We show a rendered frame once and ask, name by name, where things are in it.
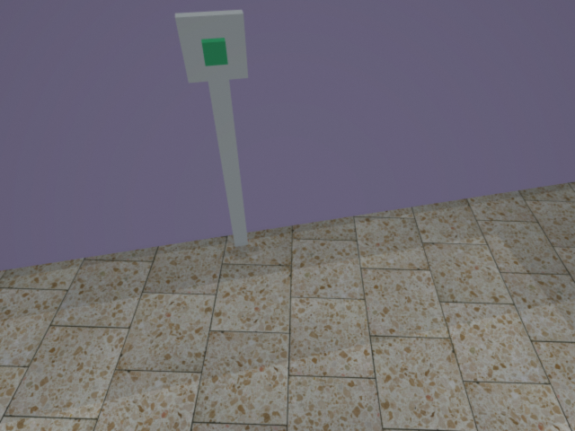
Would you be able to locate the button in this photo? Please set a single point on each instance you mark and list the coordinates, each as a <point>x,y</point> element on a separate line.
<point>214,51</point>

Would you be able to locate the panel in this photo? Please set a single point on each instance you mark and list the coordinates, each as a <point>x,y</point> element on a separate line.
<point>192,28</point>

